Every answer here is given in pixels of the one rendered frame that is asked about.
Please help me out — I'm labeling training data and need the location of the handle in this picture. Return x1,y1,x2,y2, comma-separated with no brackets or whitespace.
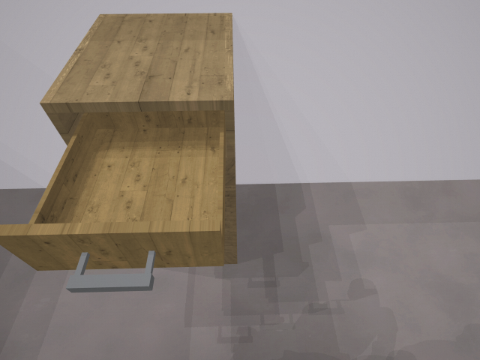
66,250,156,293

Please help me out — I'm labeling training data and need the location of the drawer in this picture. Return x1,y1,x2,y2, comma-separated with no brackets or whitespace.
0,110,226,271

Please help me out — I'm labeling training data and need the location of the cabinet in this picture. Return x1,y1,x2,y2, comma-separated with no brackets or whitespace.
40,13,237,264

